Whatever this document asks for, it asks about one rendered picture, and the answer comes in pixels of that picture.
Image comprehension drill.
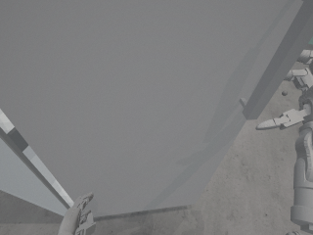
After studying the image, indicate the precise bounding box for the handle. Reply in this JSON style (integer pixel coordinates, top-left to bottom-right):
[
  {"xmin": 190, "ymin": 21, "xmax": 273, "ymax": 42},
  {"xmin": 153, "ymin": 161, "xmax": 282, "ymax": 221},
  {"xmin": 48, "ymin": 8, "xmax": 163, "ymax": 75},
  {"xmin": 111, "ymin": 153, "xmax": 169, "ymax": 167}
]
[{"xmin": 240, "ymin": 0, "xmax": 313, "ymax": 120}]

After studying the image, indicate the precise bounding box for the right robot forearm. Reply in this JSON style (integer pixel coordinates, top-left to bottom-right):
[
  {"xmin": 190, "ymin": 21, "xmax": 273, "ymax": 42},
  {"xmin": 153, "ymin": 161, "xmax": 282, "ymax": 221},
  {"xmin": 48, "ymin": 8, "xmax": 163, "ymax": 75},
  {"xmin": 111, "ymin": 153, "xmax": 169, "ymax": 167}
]
[{"xmin": 291, "ymin": 120, "xmax": 313, "ymax": 234}]

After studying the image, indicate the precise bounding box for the robot left hand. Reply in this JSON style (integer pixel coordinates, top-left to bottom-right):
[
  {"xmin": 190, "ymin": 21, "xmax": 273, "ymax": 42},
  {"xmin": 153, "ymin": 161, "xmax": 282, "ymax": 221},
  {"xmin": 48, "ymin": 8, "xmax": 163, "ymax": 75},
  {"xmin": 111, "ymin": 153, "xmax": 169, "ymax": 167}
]
[{"xmin": 58, "ymin": 192, "xmax": 96, "ymax": 235}]

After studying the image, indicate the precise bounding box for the fridge door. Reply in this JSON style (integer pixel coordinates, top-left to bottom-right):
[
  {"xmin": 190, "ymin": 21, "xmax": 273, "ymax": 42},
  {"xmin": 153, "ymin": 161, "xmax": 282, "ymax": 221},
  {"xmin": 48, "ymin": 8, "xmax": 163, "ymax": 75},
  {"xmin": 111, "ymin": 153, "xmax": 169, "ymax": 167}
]
[{"xmin": 0, "ymin": 0, "xmax": 303, "ymax": 217}]

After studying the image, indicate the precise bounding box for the robot right hand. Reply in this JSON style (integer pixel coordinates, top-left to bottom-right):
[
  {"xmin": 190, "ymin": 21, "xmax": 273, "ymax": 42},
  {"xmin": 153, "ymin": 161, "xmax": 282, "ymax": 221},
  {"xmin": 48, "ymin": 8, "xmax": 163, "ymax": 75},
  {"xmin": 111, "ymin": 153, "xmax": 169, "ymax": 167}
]
[{"xmin": 255, "ymin": 50, "xmax": 313, "ymax": 130}]

